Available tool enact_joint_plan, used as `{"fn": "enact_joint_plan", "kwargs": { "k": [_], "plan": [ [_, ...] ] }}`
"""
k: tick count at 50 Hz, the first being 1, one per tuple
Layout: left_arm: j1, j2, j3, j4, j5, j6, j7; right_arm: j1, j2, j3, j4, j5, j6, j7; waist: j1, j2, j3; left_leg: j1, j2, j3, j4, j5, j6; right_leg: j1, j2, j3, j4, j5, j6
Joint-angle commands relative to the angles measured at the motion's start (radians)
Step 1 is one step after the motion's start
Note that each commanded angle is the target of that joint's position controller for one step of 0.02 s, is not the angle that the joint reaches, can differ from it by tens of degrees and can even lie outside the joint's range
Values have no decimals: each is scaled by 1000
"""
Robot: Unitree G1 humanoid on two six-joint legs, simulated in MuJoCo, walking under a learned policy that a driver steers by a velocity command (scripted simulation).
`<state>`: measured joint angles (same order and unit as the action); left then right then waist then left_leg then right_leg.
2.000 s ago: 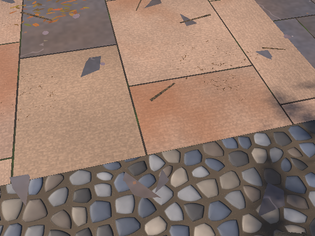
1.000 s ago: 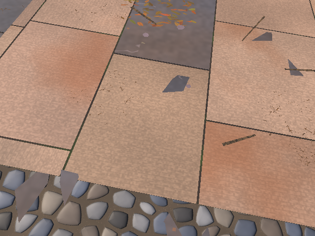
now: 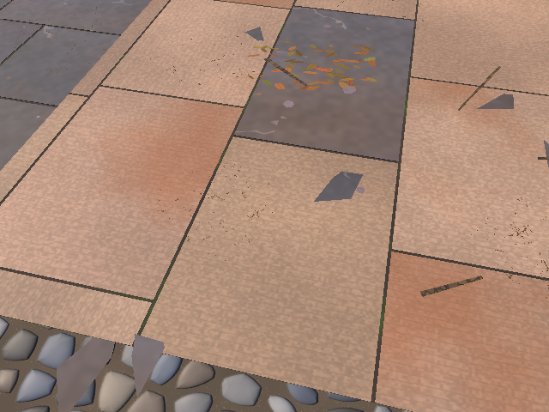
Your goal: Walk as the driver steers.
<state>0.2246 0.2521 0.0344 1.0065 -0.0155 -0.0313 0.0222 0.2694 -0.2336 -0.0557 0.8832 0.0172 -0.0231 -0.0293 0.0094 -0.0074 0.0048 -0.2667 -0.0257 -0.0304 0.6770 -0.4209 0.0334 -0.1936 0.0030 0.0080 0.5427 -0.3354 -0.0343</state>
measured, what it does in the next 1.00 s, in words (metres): walks ahead: right foot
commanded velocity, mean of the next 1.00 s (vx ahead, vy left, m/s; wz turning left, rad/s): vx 0.44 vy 0.00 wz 0.00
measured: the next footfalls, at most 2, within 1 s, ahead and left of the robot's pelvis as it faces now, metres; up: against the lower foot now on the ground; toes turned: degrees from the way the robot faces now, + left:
right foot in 0.56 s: +0.42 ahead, -0.11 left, +0.00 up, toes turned -2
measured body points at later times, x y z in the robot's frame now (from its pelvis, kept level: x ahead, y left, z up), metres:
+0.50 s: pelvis +0.19 +0.01 +0.00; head +0.23 +0.01 +0.44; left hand +0.44 +0.22 -0.10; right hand +0.10 -0.24 -0.13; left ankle +0.01 +0.12 -0.73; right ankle +0.38 -0.12 -0.71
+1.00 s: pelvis +0.48 -0.02 +0.01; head +0.50 -0.02 +0.46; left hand +0.46 +0.25 -0.13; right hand +0.68 -0.26 -0.09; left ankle +0.68 +0.14 -0.69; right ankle +0.38 -0.11 -0.73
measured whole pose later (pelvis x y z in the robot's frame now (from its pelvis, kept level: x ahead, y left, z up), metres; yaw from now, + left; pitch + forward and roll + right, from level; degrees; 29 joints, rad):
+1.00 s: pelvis +0.48 -0.02 +0.01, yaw +0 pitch +2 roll -2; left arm 0.36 0.26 0.04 0.99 -0.02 -0.08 0.00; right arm 0.05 -0.25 -0.04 0.82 0.01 -0.09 0.01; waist 0.09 0.04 0.01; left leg -0.64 0.11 -0.02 0.57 0.08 0.01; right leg 0.03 0.08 -0.04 0.20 -0.26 -0.05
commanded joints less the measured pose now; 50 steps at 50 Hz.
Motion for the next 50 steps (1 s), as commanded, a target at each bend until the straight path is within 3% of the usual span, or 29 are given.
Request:
{"fn": "enact_joint_plan", "kwargs": {
  "k": [1,3,4,5,6,7,8,9,10,12,14,17,21,24,26,27,28,29,30,31,32,33,34,35,36,38,41,45,50],
  "plan": [
    [-19,193,43,-47,-7,-27,2,-82,-76,-17,-79,11,-55,16,7,-153,142,-179,53,14,41,-49,30,-50,-322,448,-379,-386,-207],
    [-98,181,41,-68,-24,-21,-6,18,-69,-23,-24,10,-66,25,-61,-133,100,98,18,73,-189,92,45,-160,-217,266,-319,-247,-138],
    [-97,161,36,-71,-20,-20,-8,91,-81,-34,19,5,-63,25,-84,-102,62,234,-9,79,-214,169,32,-212,-158,192,-238,-173,-108],
    [-114,112,21,-81,-12,-26,-12,188,-110,-46,47,3,-62,22,-116,5,26,346,74,-57,-276,121,53,-291,-95,101,-51,-80,-65],
    [-124,49,4,-111,-1,-41,-15,293,-198,-66,58,3,-62,18,-133,270,-16,477,284,-430,-441,-16,152,-468,16,-39,287,-81,4],
    [-149,96,16,-138,-18,-58,-14,304,-211,-60,58,-11,-74,32,-128,295,19,439,408,-681,-519,-96,263,-598,31,28,488,-236,-1],
    [-133,128,24,-133,-34,-68,-20,220,-151,-39,35,-13,-86,34,-81,168,84,411,401,-618,-511,-117,259,-670,-40,76,590,-179,-23],
    [-114,126,24,-119,-38,-75,-28,173,-122,-29,19,-14,-92,37,-61,120,94,403,352,-510,-515,-79,220,-684,-76,78,605,-76,-43],
    [-114,122,26,-112,-26,-80,-31,141,-127,-26,9,-12,-91,40,-49,83,93,395,320,-426,-527,10,187,-682,-99,64,578,5,-48],
    [-136,113,30,-115,-10,-79,-43,150,-93,-10,15,-16,-80,40,-45,90,84,373,269,-278,-540,263,147,-635,-124,40,501,107,-34],
    [-160,74,22,-124,-2,-72,-53,196,-98,-9,32,-16,-70,31,-54,99,72,361,239,-185,-541,435,148,-616,-112,-2,427,167,-4],
    [-287,38,4,-178,2,-67,-55,209,-129,-11,39,-16,-62,15,-77,83,103,263,208,-101,-571,459,147,-541,-80,-39,211,285,31],
    [-380,53,-2,-226,-10,-65,-63,243,-151,-16,66,-7,-67,10,-86,108,142,219,233,-67,-608,419,143,-424,-47,-49,37,391,22],
    [-372,92,9,-246,-12,-72,-73,223,-159,-23,76,3,-60,9,-45,108,125,326,276,-52,-546,561,119,-393,-41,-29,-23,353,-23],
    [-256,139,34,-223,-11,-73,-71,196,-182,-32,69,-6,-46,8,26,141,21,374,274,-26,-384,921,95,-221,10,-64,-12,290,-59],
    [-92,174,58,-174,-13,-69,-64,186,-174,-29,65,-13,-36,7,104,140,-77,337,235,7,-195,1041,71,-20,40,-85,-14,281,-86],
    [92,220,76,-131,-8,-63,-54,185,-155,-17,47,-23,-32,7,174,98,-200,138,198,19,70,864,42,286,-72,40,21,250,-135],
    [215,305,96,-101,13,-57,-52,318,-11,21,36,-19,-50,21,113,-183,-374,-260,9,31,494,276,-32,645,-345,548,-78,-39,-305],
    [191,226,70,-100,6,-57,-56,287,-45,18,54,1,-80,26,123,-215,-396,-371,-24,-118,652,-124,-13,622,-379,795,-267,-166,-307],
    [88,178,55,-110,0,-63,-56,179,-128,-7,15,32,-96,29,101,-174,-205,-472,36,-104,709,-73,7,473,-348,647,-289,-165,-252],
    [-2,147,46,-133,3,-68,-56,105,-147,-9,-4,34,-105,24,69,-80,-108,-450,94,-74,671,24,21,300,-316,505,-310,-67,-223],
    [-62,123,39,-141,14,-74,-60,71,-145,-16,-9,19,-104,15,33,-28,-48,-399,136,-57,607,97,22,148,-280,397,-336,49,-205],
    [-93,97,31,-142,27,-81,-63,88,-132,-21,-4,7,-91,9,-8,-45,-32,-327,170,-65,559,141,24,52,-238,313,-362,120,-188],
    [-100,88,29,-135,29,-83,-66,113,-105,-19,2,4,-77,8,-30,-67,-30,-281,181,-65,531,157,21,-4,-220,271,-388,142,-191],
    [-90,90,29,-126,24,-87,-66,122,-84,-16,3,2,-65,7,-39,-70,-20,-268,187,-57,505,161,15,-39,-211,238,-410,164,-201],
    [-55,115,33,-107,21,-91,-57,70,-90,-19,-20,-5,-53,4,-41,-59,20,-316,199,-44,429,215,-6,-71,-206,186,-447,201,-216],
    [8,146,38,-89,17,-85,-35,-61,-98,-20,-64,-17,-57,6,-9,-30,50,-415,202,-34,236,385,-35,-18,-198,142,-460,275,-209],
    [90,166,38,-69,4,-75,-23,-214,-69,-3,-103,-9,-72,25,46,-25,63,-365,149,19,-22,555,-37,28,-168,66,-456,313,-171],
    [196,171,41,-28,-6,-45,-19,-354,-84,5,-166,1,-84,56,79,-23,92,-402,116,9,-158,471,-16,212,-237,103,-365,366,-167]
  ]
}}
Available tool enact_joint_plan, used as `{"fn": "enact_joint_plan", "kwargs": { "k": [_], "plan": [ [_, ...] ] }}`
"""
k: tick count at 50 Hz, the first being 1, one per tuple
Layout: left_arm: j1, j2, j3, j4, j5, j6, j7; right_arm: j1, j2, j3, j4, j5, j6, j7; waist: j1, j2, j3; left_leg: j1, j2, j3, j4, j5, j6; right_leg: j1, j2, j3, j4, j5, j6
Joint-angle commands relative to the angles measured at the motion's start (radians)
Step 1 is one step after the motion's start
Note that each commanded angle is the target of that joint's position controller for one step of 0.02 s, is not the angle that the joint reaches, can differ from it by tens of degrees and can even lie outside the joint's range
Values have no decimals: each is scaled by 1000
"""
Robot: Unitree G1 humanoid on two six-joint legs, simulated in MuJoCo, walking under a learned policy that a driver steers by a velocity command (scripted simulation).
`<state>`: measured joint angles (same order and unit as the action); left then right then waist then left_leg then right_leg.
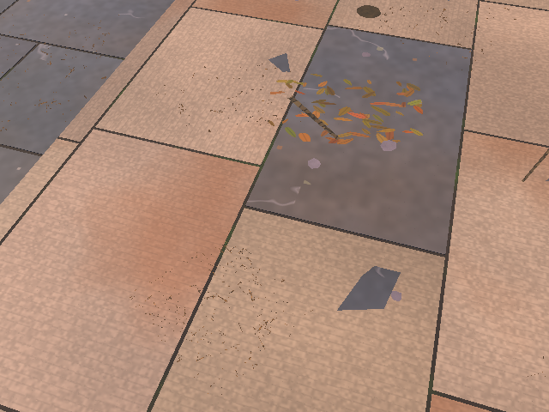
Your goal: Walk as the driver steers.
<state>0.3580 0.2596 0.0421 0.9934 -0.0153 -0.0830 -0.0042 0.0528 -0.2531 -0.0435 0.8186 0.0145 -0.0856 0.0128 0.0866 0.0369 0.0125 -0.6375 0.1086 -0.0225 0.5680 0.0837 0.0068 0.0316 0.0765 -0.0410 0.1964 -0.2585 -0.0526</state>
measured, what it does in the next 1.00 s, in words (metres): walks ahead, turning right: left foot, then right foot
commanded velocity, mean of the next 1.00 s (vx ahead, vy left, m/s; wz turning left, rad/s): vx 0.50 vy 0.00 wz -0.45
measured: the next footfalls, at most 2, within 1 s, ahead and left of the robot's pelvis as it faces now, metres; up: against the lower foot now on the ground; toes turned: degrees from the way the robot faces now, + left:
left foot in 0.10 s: +0.25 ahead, +0.14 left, +0.00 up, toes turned +0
right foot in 0.62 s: +0.48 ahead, -0.16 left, +0.00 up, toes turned -22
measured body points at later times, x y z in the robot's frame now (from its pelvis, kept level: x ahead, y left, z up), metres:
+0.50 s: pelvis +0.28 +0.02 +0.00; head +0.30 +0.00 +0.45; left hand +0.51 +0.23 -0.11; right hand +0.24 -0.26 -0.14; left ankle +0.21 +0.14 -0.74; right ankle +0.42 -0.16 -0.69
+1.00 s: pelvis +0.54 -0.11 +0.00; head +0.56 -0.14 +0.45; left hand +0.72 +0.12 -0.10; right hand +0.62 -0.43 -0.09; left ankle +0.80 -0.05 -0.69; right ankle +0.45 -0.14 -0.74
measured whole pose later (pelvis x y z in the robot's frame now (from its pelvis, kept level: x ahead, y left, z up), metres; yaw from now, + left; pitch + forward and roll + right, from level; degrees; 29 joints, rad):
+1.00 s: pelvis +0.54 -0.11 +0.00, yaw -29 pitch +2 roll +0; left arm 0.33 0.26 0.07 0.79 -0.02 -0.06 0.01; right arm 0.02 -0.28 -0.05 0.77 0.00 -0.10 0.02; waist 0.07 0.05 0.03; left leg -0.63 0.08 -0.06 0.58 0.09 -0.04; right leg -0.07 0.11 0.10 0.31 -0.26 -0.09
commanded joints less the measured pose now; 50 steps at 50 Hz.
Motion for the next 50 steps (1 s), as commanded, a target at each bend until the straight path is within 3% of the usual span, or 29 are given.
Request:
{"fn": "enact_joint_plan", "kwargs": {
  "k": [1,3,4,5,6,7,8,9,10,12,13,15,19,23,26,28,29,30,31,32,33,34,35,36,37,39,42,46,50],
  "plan": [
    [62,170,37,-15,-7,13,9,-131,-78,-10,-107,4,-26,19,-14,-76,77,-12,-27,-4,-72,-72,19,15,-325,171,12,321,-141],
    [32,193,45,-27,-7,23,12,-49,-119,-26,-93,4,-34,21,-74,-109,26,136,-64,16,-100,-147,41,25,-325,187,107,488,-122],
    [11,184,40,-36,-4,27,11,85,-158,-47,-55,2,-38,15,-146,-104,-57,332,-87,38,-124,-139,67,-11,-278,157,251,609,-98],
    [-2,144,24,-61,10,24,10,277,-221,-70,-13,-12,-39,5,-225,-73,-212,648,10,-46,-59,-113,120,-173,-218,121,502,507,-65],
    [118,14,-12,-81,9,6,2,400,-324,-97,15,-28,-29,-2,-200,159,-390,1077,282,-461,-92,-246,263,-586,-53,34,901,86,16],
    [112,59,-4,-66,-11,-13,0,412,-236,-73,16,-24,-23,-1,-214,208,-456,1087,338,-683,-225,-348,291,-706,-36,164,1059,-320,17],
    [24,154,25,-89,-39,-18,1,329,-173,-52,5,-18,-22,-5,-206,140,-277,950,300,-528,-249,-382,231,-784,-95,178,1120,-268,6],
    [-35,153,28,-104,-40,-17,7,248,-139,-41,-8,-16,-23,-7,-179,89,-171,800,263,-389,-278,-342,197,-782,-148,147,1099,-176,4],
    [-62,137,32,-109,-28,-9,12,186,-106,-31,-7,-16,-25,-4,-151,54,-91,665,222,-287,-325,-291,179,-748,-178,137,1043,-109,8],
    [-25,90,37,-103,-22,22,13,124,-80,-26,-1,-28,-35,1,-93,83,-31,508,169,-145,-399,-233,156,-642,-216,140,983,-30,13],
    [-20,64,35,-106,-22,35,11,116,-82,-29,5,-29,-39,1,-81,74,-16,475,163,-94,-420,-186,162,-633,-220,133,975,-14,18],
    [-47,55,38,-134,-17,52,12,121,-105,-38,19,-32,-44,-5,-68,49,9,459,164,-16,-442,-106,173,-672,-226,138,935,51,27],
    [-148,48,37,-185,-6,47,-5,144,-137,-49,38,-32,-37,-25,-85,23,38,493,141,116,-458,-48,163,-703,-217,116,699,250,37],
    [-294,34,25,-246,-2,42,-34,201,-175,-62,54,-16,-19,-37,-138,-5,77,579,165,188,-452,-37,153,-703,-200,42,523,307,21],
    [-349,50,28,-292,-4,45,-51,233,-195,-72,68,1,4,-37,-142,0,89,701,200,213,-387,57,135,-728,-182,11,464,214,-12],
    [-322,79,42,-308,-5,48,-57,216,-221,-81,61,8,19,-40,-106,29,49,740,204,241,-276,342,113,-639,-129,-43,454,113,-47],
    [-259,104,56,-301,-8,51,-56,205,-234,-85,55,12,28,-41,-66,46,2,742,197,254,-166,502,101,-544,-87,-74,457,64,-69],
    [-126,143,81,-272,-13,52,-52,185,-238,-84,49,15,37,-42,13,36,-67,702,166,278,19,576,77,-365,-36,-98,407,85,-100],
    [46,217,121,-225,-15,57,-35,195,-218,-74,40,5,37,-44,88,-15,-158,526,124,287,287,419,31,-73,-30,-28,367,119,-142],
    [70,339,144,-214,-23,61,-17,276,-70,-31,-7,-43,18,-33,-6,-296,-217,97,-33,257,654,-454,-34,250,-288,451,323,84,-285],
    [81,318,126,-260,-9,42,-25,242,-82,-18,-40,-9,-30,-20,3,-257,-392,-104,-154,-4,847,-716,-39,397,-424,907,118,-129,-418],
    [64,239,104,-253,1,26,-31,107,-156,-36,-68,35,-60,-9,46,-146,-278,-211,-98,-64,857,-622,-9,347,-403,800,68,-74,-346],
    [15,205,94,-256,-2,15,-29,79,-151,-32,-77,35,-74,-10,15,-105,-181,-211,-52,-60,782,-528,14,219,-365,659,81,10,-306],
    [-67,165,82,-272,-5,11,-28,87,-151,-36,-58,7,-75,-19,-35,-39,-119,-136,-10,-62,693,-463,12,65,-319,543,86,116,-270],
    [-121,135,71,-291,2,10,-24,104,-167,-47,-51,-10,-66,-23,-73,-50,-94,-51,14,-68,624,-424,6,-50,-288,468,71,213,-255],
    [-138,136,69,-305,6,9,-15,123,-155,-51,-55,-19,-39,-19,-103,-58,-76,20,20,-60,541,-390,-16,-148,-259,414,35,297,-252],
    [-91,173,77,-294,0,7,7,59,-113,-39,-81,-30,-19,-22,-93,-56,-37,4,2,-30,371,-270,-59,-215,-229,325,12,379,-243],
    [-35,155,69,-270,-1,13,19,-63,-74,-19,-107,-22,-26,-5,-31,-105,-11,82,-42,-2,72,20,-61,-250,-169,228,11,296,-174],
    [31,159,67,-231,-3,12,15,-151,-97,-19,-140,-8,-37,13,9,-116,28,65,-57,-9,-36,50,-28,-157,-226,280,41,231,-166]
  ]
}}
Keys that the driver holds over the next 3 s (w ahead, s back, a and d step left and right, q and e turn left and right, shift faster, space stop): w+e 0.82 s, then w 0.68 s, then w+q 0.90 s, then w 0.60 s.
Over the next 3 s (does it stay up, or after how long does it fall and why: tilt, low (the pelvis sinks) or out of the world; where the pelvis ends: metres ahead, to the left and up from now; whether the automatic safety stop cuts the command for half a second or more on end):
stays up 1.59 -0.47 0.01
